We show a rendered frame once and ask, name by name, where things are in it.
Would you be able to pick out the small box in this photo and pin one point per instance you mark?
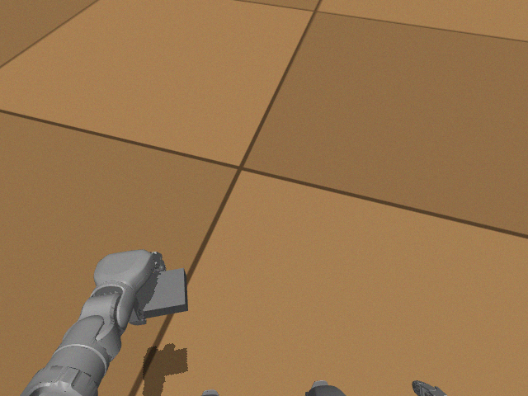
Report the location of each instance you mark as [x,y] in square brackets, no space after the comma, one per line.
[164,293]

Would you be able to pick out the left robot arm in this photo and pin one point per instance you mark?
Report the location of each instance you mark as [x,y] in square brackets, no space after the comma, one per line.
[82,359]

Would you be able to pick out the left robot hand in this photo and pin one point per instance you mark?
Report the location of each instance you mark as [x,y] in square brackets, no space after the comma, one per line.
[132,268]

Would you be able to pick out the right robot hand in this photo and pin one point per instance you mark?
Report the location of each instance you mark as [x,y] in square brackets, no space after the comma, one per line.
[423,389]

